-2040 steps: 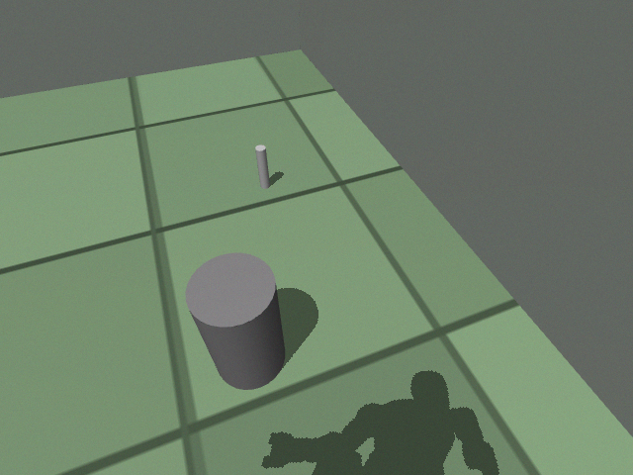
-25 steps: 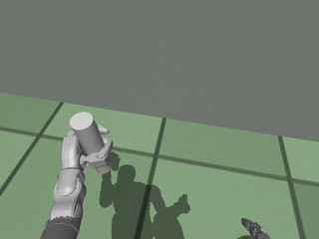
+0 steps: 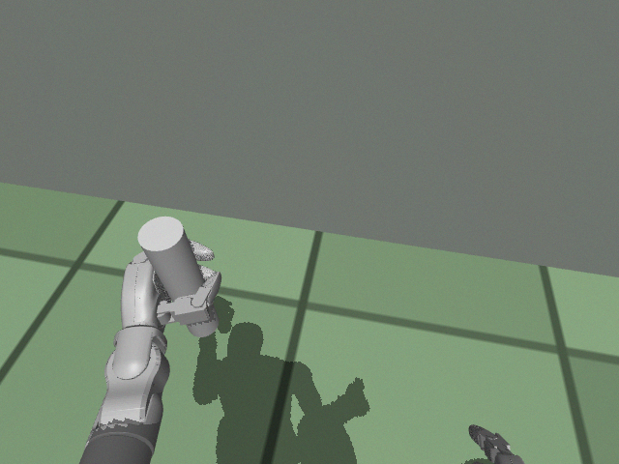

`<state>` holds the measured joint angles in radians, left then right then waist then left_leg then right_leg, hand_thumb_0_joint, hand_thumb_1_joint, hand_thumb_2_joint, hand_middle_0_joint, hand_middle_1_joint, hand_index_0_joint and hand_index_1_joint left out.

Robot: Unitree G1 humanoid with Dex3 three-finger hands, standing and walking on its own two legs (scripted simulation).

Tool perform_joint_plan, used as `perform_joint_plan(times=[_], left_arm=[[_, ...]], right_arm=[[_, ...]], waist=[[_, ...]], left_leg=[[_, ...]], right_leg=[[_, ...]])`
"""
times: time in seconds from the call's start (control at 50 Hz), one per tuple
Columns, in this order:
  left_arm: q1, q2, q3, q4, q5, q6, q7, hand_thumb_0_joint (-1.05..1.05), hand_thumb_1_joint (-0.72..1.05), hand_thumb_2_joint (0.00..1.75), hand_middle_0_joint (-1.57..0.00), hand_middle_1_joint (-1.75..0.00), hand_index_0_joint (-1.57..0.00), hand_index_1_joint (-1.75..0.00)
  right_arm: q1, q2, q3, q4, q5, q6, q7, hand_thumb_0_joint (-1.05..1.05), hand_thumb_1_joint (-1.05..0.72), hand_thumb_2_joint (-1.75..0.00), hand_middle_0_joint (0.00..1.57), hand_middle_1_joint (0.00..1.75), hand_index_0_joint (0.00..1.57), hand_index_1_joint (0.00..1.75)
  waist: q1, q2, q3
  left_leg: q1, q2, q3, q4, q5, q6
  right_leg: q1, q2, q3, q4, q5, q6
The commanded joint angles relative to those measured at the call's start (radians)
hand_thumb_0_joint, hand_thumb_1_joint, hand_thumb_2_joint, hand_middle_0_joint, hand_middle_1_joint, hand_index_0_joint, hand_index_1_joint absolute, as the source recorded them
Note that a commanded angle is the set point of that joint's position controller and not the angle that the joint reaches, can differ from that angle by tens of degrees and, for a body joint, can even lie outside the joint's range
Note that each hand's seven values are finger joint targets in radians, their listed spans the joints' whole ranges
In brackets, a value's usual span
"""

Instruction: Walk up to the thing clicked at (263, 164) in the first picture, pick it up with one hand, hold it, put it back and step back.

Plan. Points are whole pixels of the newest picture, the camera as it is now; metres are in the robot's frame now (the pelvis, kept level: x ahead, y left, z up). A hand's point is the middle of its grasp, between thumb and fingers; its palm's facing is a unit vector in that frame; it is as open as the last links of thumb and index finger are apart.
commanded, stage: hold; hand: left
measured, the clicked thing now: (186, 286) +0.34 +0.18 +0.05
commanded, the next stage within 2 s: crouch in 0.06 s
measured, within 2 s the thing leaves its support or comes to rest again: neither
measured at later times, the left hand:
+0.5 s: hand (200, 300) +0.34 +0.17 +0.01, palm faces +0.17 -0.99 +0.00, open 6.0 cm
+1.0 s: hand (217, 348) +0.37 +0.20 -0.24, palm faces +0.19 -0.98 -0.03, open 6.0 cm
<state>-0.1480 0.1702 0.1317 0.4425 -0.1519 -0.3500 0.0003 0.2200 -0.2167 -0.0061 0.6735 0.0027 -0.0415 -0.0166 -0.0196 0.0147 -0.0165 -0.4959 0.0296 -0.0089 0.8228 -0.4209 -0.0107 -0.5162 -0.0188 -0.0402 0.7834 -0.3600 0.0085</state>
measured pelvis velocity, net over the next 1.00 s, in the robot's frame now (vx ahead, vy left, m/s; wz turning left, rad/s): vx -0.05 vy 0.00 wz -0.01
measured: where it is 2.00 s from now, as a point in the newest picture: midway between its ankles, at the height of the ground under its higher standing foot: outside the picture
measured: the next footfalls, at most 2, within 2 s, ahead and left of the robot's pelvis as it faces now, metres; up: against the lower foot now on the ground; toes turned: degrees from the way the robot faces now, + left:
none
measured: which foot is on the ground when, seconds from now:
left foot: down 0.00-1.00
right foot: down 0.00-1.00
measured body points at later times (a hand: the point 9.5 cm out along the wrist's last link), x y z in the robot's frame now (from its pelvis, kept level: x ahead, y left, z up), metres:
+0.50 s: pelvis -0.01 +0.00 -0.01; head +0.06 +0.01 +0.43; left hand +0.32 +0.22 +0.01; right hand +0.13 -0.25 -0.13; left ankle +0.00 +0.12 -0.71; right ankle +0.02 -0.13 -0.71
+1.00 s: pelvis -0.05 +0.00 -0.21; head +0.13 +0.02 +0.20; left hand +0.35 +0.25 -0.24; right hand +0.07 -0.26 -0.35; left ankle +0.00 +0.12 -0.71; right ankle +0.02 -0.13 -0.71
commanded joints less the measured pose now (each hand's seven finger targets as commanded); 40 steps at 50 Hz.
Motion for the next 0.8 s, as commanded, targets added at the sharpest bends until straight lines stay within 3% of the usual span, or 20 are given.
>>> perform_joint_plan(times=[0.0, 0.04, 0.14, 0.2, 0.22, 0.24, 0.28, 0.36, 0.4, 0.42, 0.44, 0.5, 0.58, 0.6, 0.62, 0.64, 0.66, 0.7, 0.74, 0.78], left_arm=[[-0.300, 0.122, 0.052, -0.239, -0.006, -0.084, 0.004, 0.00, 0.57, 1.23, -1.29, -1.34, -1.29, -1.34], [-0.296, 0.117, 0.051, -0.240, -0.004, -0.085, 0.005, 0.00, 0.58, 1.23, -1.29, -1.34, -1.30, -1.35], [-0.341, 0.142, 0.052, -0.316, 0.002, -0.104, 0.009, 0.00, 0.56, 1.26, -1.32, -1.37, -1.31, -1.38], [-0.304, 0.107, 0.023, -0.261, 0.008, -0.088, 0.012, 0.00, 0.56, 1.18, -1.32, -1.32, -1.33, -1.31], [-0.268, 0.108, 0.044, -0.228, 0.002, -0.085, 0.013, 0.00, 0.57, 1.19, -1.31, -1.32, -1.32, -1.31], [-0.258, 0.087, 0.026, -0.206, -0.002, -0.080, 0.009, 0.00, 0.54, 1.19, -1.32, -1.34, -1.33, -1.33], [-0.262, 0.095, 0.044, -0.191, -0.005, -0.091, 0.009, 0.00, 0.54, 1.20, -1.33, -1.34, -1.34, -1.34], [-0.286, 0.094, 0.056, -0.130, 0.007, -0.126, 0.010, 0.00, 0.55, 1.22, -1.35, -1.36, -1.36, -1.35], [-0.329, 0.114, 0.076, -0.110, 0.011, -0.164, 0.012, 0.00, 0.53, 1.21, -1.34, -1.35, -1.35, -1.35], [-0.318, 0.091, 0.060, -0.086, 0.014, -0.181, 0.009, 0.00, 0.51, 1.19, -1.31, -1.33, -1.32, -1.33], [-0.321, 0.113, 0.089, -0.056, 0.012, -0.199, 0.011, 0.00, 0.53, 1.19, -1.31, -1.34, -1.32, -1.33], [-0.344, 0.123, 0.098, 0.031, 0.021, -0.263, -0.001, 0.00, 0.48, 1.18, -1.30, -1.33, -1.31, -1.33], [-0.433, 0.150, 0.131, 0.129, 0.010, -0.367, -0.034, 0.00, 0.43, 1.17, -1.32, -1.34, -1.32, -1.33], [-0.472, 0.151, 0.119, 0.152, 0.014, -0.390, -0.038, 0.00, 0.42, 1.18, -1.31, -1.34, -1.32, -1.34], [-0.486, 0.179, 0.150, 0.168, 0.015, -0.412, -0.034, 0.00, 0.42, 1.17, -1.31, -1.33, -1.31, -1.33], [-0.488, 0.184, 0.148, 0.184, 0.017, -0.433, -0.039, 0.00, 0.42, 1.17, -1.29, -1.32, -1.30, -1.32], [-0.507, 0.185, 0.144, 0.196, 0.013, -0.448, -0.045, 0.00, 0.44, 1.18, -1.29, -1.32, -1.30, -1.32], [-0.521, 0.221, 0.182, 0.231, 0.006, -0.470, -0.054, 0.00, 0.41, 1.19, -1.30, -1.33, -1.30, -1.33], [-0.548, 0.221, 0.177, 0.254, 0.003, -0.480, -0.069, 0.00, 0.42, 1.19, -1.30, -1.33, -1.30, -1.34], [-0.582, 0.261, 0.218, 0.250, -0.001, -0.490, -0.071, 0.00, 0.44, 1.22, -1.31, -1.34, -1.31, -1.35]], right_arm=[[-0.022, -0.129, -0.049, -0.119, 0.003, -0.041, -0.014, 0.00, -0.91, -0.90, 0.20, 0.30, 0.20, 0.30], [-0.027, -0.131, -0.051, -0.123, 0.003, -0.043, -0.014, 0.00, -0.91, -0.90, 0.20, 0.30, 0.20, 0.30], [-0.031, -0.120, -0.043, -0.130, 0.001, -0.040, -0.012, 0.00, -0.91, -0.91, 0.20, 0.30, 0.20, 0.30], [-0.020, -0.129, -0.050, -0.124, 0.001, -0.040, -0.014, 0.00, -0.88, -0.90, 0.20, 0.30, 0.20, 0.30], [-0.016, -0.130, -0.051, -0.120, 0.002, -0.039, -0.014, 0.00, -0.88, -0.90, 0.20, 0.30, 0.20, 0.30], [-0.016, -0.129, -0.050, -0.115, 0.003, -0.039, -0.013, 0.00, -0.88, -0.90, 0.20, 0.30, 0.20, 0.30], [-0.014, -0.130, -0.053, -0.110, -0.001, -0.037, -0.008, 0.00, -0.87, -0.90, 0.20, 0.30, 0.20, 0.30], [-0.027, -0.129, -0.059, -0.109, -0.007, -0.038, 0.004, 0.00, -0.88, -0.90, 0.20, 0.30, 0.20, 0.30], [-0.022, -0.132, -0.064, -0.102, -0.013, -0.039, 0.010, 0.00, -0.88, -0.90, 0.20, 0.30, 0.20, 0.30], [-0.019, -0.134, -0.066, -0.102, -0.016, -0.042, 0.014, 0.00, -0.88, -0.90, 0.20, 0.30, 0.20, 0.30], [-0.010, -0.139, -0.069, -0.094, -0.017, -0.041, 0.016, 0.00, -0.87, -0.90, 0.20, 0.30, 0.20, 0.30], [0.004, -0.141, -0.071, -0.079, -0.030, -0.044, 0.031, 0.00, -0.88, -0.90, 0.20, 0.30, 0.20, 0.30], [0.008, -0.162, -0.074, -0.079, -0.041, -0.051, 0.049, 0.00, -0.89, -0.90, 0.20, 0.30, 0.20, 0.30], [0.009, -0.164, -0.074, -0.081, -0.042, -0.051, 0.052, 0.00, -0.89, -0.90, 0.20, 0.30, 0.20, 0.30], [0.011, -0.168, -0.073, -0.085, -0.043, -0.050, 0.053, 0.00, -0.89, -0.90, 0.20, 0.30, 0.20, 0.30], [0.011, -0.170, -0.069, -0.084, -0.046, -0.050, 0.058, 0.00, -0.88, -0.90, 0.20, 0.30, 0.20, 0.30], [0.011, -0.177, -0.066, -0.085, -0.047, -0.049, 0.061, 0.00, -0.88, -0.90, 0.20, 0.30, 0.20, 0.30], [0.009, -0.191, -0.066, -0.089, -0.047, -0.043, 0.063, 0.00, -0.88, -0.90, 0.20, 0.30, 0.20, 0.30], [0.005, -0.199, -0.065, -0.083, -0.051, -0.036, 0.064, 0.00, -0.89, -0.90, 0.20, 0.30, 0.20, 0.30], [0.010, -0.203, -0.066, -0.076, -0.054, -0.030, 0.065, 0.00, -0.89, -0.90, 0.20, 0.30, 0.20, 0.30]], waist=[[-0.007, -0.008, -0.293], [-0.009, -0.019, -0.264], [0.003, 0.036, -0.326], [-0.013, 0.015, -0.304], [-0.008, -0.019, -0.302], [-0.012, -0.027, -0.277], [-0.010, -0.026, -0.276], [-0.019, -0.050, -0.212], [-0.018, -0.006, -0.251], [-0.022, -0.017, -0.267], [-0.021, -0.025, -0.280], [-0.030, -0.004, -0.339], [-0.046, 0.023, -0.428], [-0.056, 0.020, -0.465], [-0.050, 0.022, -0.479], [-0.042, 0.049, -0.517], [-0.041, 0.060, -0.556], [-0.032, 0.068, -0.620], [-0.042, 0.076, -0.653], [-0.043, 0.063, -0.688]], left_leg=[[0.086, -0.023, 0.002, -0.117, 0.250, 0.013], [0.071, -0.026, 0.006, -0.120, 0.223, 0.016], [0.098, -0.028, 0.006, -0.117, 0.251, 0.010], [0.101, -0.020, -0.001, -0.115, 0.281, 0.007], [0.090, -0.021, -0.001, -0.112, 0.282, 0.011], [0.078, -0.018, -0.005, -0.111, 0.286, 0.012], [0.052, -0.021, -0.001, -0.096, 0.277, 0.015], [-0.022, -0.024, 0.001, -0.076, 0.163, 0.021], [-0.049, -0.025, -0.003, -0.047, 0.150, 0.016], [-0.060, -0.023, -0.007, -0.029, 0.151, 0.014], [-0.080, -0.022, -0.008, -0.002, 0.164, 0.015], [-0.155, -0.023, -0.015, 0.103, 0.221, 0.014], [-0.321, -0.028, -0.029, 0.271, 0.156, 0.012], [-0.371, -0.031, -0.027, 0.317, 0.112, 0.017], [-0.424, -0.034, -0.029, 0.348, 0.076, 0.018], [-0.450, -0.035, -0.033, 0.378, 0.078, 0.015], [-0.469, -0.034, -0.038, 0.407, 0.078, 0.013], [-0.522, -0.039, -0.041, 0.469, 0.076, 0.013], [-0.583, -0.039, -0.038, 0.525, 0.071, 0.013], [-0.672, -0.043, -0.035, 0.580, 0.046, 0.017]], right_leg=[[0.150, 0.023, -0.004, -0.095, 0.251, -0.017], [0.136, 0.019, -0.002, -0.100, 0.233, -0.015], [0.174, 0.020, 0.002, -0.089, 0.253, -0.018], [0.152, 0.027, -0.006, -0.082, 0.269, -0.020], [0.157, 0.025, -0.007, -0.086, 0.277, -0.018], [0.147, 0.026, -0.010, -0.080, 0.279, -0.018], [0.131, 0.023, -0.006, -0.075, 0.277, -0.017], [0.047, 0.017, -0.002, -0.062, 0.180, -0.015], [0.008, 0.018, 0.002, -0.020, 0.162, -0.021], [-0.004, 0.018, 0.001, 0.002, 0.161, -0.023], [-0.024, 0.017, 0.003, 0.029, 0.173, -0.024], [-0.118, 0.015, 0.006, 0.129, 0.207, -0.029], [-0.332, 0.018, 0.005, 0.300, 0.129, -0.036], [-0.374, 0.017, 0.011, 0.333, 0.099, -0.035], [-0.410, 0.017, 0.013, 0.366, 0.070, -0.036], [-0.442, 0.016, 0.012, 0.405, 0.063, -0.040], [-0.485, 0.017, 0.009, 0.446, 0.051, -0.042], [-0.542, 0.020, 0.008, 0.507, 0.041, -0.044], [-0.589, 0.018, 0.017, 0.561, 0.037, -0.045], [-0.600, 0.013, 0.031, 0.600, 0.026, -0.042]])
